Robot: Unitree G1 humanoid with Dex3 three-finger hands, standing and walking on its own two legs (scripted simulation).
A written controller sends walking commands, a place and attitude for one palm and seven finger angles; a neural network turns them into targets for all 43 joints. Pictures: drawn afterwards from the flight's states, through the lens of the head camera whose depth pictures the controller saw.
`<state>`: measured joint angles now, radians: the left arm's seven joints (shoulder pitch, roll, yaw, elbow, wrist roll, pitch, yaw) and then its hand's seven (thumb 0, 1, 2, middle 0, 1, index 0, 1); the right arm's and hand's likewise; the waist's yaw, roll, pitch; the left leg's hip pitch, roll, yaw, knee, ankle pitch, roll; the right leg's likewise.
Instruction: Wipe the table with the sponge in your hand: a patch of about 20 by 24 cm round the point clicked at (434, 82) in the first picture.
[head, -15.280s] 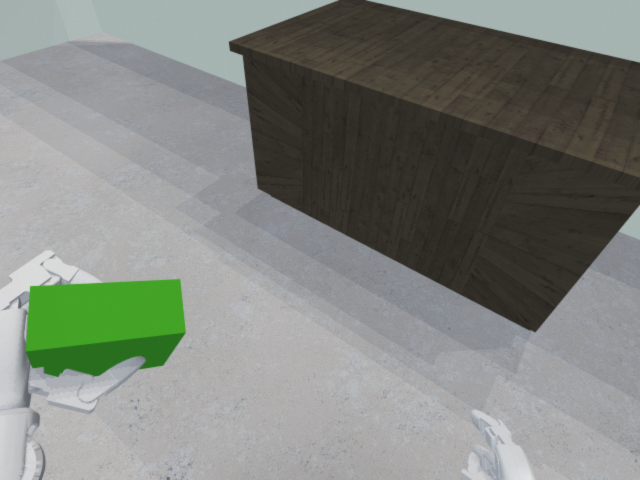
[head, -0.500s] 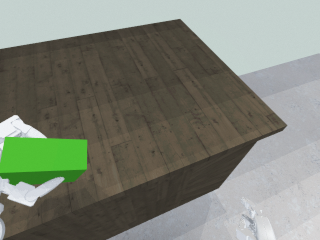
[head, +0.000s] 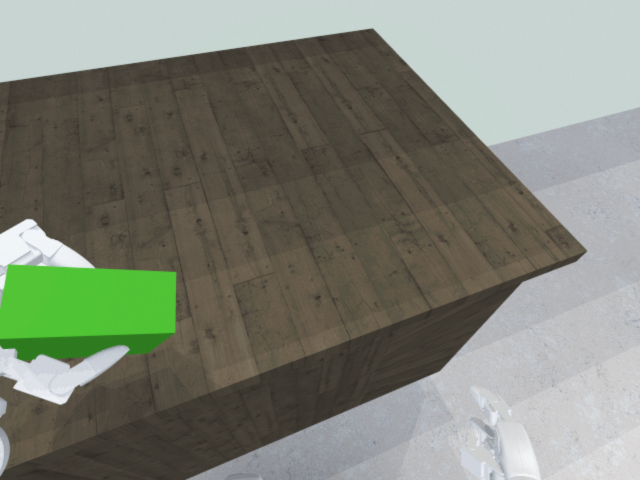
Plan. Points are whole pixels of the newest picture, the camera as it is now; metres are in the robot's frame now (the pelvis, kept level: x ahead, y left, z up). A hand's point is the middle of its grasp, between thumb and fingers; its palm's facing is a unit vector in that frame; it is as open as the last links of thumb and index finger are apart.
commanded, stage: shuffle to correct the standing spot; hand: left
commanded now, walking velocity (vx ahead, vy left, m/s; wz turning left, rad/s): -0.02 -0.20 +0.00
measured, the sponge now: (115, 317) +0.23 +0.21 +0.14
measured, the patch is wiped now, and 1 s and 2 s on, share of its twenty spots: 0.00 0.00 0.00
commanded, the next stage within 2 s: none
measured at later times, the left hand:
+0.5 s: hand (75, 311) +0.23 +0.23 +0.16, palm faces +0.29 -0.85 -0.44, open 9.7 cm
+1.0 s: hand (70, 325) +0.21 +0.23 +0.16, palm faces +0.30 -0.85 -0.43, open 9.7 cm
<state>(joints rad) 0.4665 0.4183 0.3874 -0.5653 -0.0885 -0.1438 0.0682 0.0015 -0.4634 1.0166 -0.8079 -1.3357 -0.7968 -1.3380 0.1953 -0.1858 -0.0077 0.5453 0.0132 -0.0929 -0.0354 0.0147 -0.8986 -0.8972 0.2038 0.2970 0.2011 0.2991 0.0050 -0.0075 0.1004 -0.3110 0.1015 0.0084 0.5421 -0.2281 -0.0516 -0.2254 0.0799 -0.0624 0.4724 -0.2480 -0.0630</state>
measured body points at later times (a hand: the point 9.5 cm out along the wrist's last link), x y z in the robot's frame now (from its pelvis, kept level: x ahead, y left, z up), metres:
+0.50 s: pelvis +0.00 -0.01 +0.00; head +0.05 +0.00 +0.45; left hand +0.20 +0.28 +0.19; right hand +0.18 -0.24 -0.08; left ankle +0.04 +0.15 -0.73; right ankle +0.00 -0.08 -0.73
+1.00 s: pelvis +0.00 -0.01 +0.00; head +0.03 +0.00 +0.45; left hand +0.19 +0.27 +0.19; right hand +0.17 -0.24 -0.08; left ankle +0.03 +0.15 -0.73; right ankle +0.00 -0.08 -0.73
